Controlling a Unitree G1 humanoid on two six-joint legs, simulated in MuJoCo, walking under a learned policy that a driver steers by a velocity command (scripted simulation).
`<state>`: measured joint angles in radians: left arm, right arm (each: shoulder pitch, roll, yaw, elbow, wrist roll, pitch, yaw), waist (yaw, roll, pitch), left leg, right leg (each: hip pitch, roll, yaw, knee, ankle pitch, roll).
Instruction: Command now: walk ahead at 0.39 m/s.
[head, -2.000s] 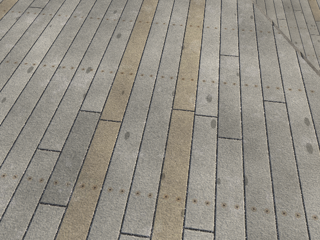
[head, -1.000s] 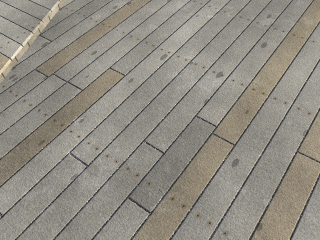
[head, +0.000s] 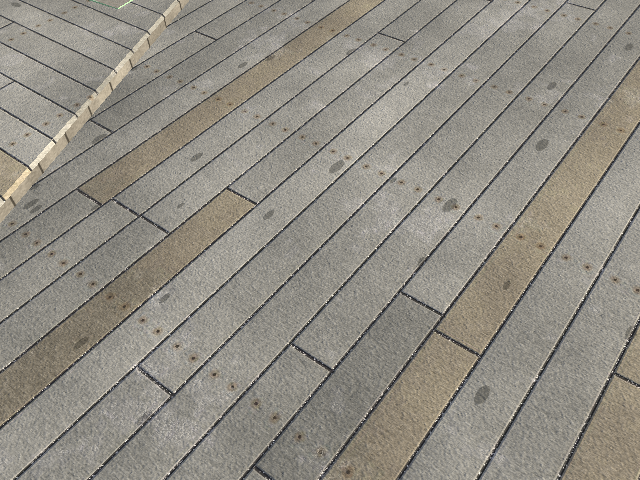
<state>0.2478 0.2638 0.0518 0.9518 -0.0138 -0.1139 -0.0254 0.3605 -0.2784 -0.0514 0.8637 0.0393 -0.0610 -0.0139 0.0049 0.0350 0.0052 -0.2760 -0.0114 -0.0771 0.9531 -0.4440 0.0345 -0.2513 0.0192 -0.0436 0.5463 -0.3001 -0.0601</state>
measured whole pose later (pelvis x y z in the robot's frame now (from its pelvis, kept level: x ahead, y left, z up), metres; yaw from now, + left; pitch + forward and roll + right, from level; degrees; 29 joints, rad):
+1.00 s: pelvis +0.54 -0.02 -0.01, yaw -1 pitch +2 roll +2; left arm 0.04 0.25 0.03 0.76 -0.01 -0.10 -0.04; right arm 0.39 -0.29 -0.05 0.96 0.01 -0.06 0.00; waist -0.06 -0.01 0.02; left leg 0.02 -0.01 0.03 0.43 -0.45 0.01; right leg -0.50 -0.03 -0.03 0.52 -0.06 -0.07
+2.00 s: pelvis +1.07 +0.00 +0.01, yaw -5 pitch +1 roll +2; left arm 0.11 0.26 0.05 0.82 -0.02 -0.06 -0.02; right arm 0.32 -0.26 -0.05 0.96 0.00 -0.09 0.00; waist -0.07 -0.04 0.01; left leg 0.06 -0.06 0.12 0.17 -0.25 0.04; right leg -0.66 -0.10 0.02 0.63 0.08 -0.03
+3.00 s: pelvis +1.42 -0.09 +0.00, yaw -28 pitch +0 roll +0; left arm 0.21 0.25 0.05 0.70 0.03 0.04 0.03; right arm 0.19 -0.27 -0.04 0.81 0.01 -0.01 0.01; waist -0.04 0.02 0.03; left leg -0.40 -0.01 0.00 0.59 -0.29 0.01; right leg -0.26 -0.02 0.02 0.54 -0.29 0.02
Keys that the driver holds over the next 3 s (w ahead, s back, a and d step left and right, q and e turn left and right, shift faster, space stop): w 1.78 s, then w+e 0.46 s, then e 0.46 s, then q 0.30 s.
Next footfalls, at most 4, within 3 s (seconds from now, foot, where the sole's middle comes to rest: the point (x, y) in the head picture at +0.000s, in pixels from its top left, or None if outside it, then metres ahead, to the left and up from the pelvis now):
0.44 left None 0.41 0.11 -0.77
0.98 right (413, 397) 0.70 -0.13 -0.77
1.56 left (314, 287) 1.02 0.09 -0.77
2.12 right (399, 205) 1.31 -0.15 -0.77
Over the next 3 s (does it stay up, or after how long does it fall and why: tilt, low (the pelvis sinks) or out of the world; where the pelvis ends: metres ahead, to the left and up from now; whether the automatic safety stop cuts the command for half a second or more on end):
stays up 1.42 -0.09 0.00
